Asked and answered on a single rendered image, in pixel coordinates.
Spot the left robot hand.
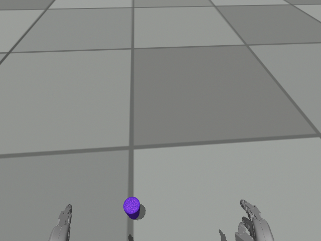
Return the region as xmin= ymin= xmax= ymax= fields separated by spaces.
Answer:
xmin=48 ymin=204 xmax=72 ymax=241

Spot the right robot hand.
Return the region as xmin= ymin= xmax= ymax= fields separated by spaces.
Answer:
xmin=235 ymin=199 xmax=274 ymax=241

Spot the cup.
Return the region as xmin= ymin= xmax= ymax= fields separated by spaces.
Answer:
xmin=123 ymin=197 xmax=140 ymax=219

